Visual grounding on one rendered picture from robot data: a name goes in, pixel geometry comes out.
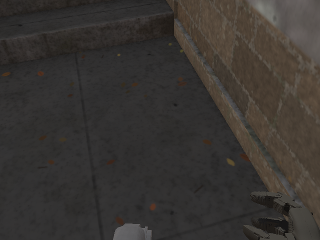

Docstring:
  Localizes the right robot hand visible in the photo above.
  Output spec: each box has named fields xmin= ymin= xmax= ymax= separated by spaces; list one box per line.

xmin=242 ymin=191 xmax=320 ymax=240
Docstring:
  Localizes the robot left thigh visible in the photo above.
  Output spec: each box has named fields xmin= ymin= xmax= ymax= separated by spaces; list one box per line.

xmin=113 ymin=223 xmax=152 ymax=240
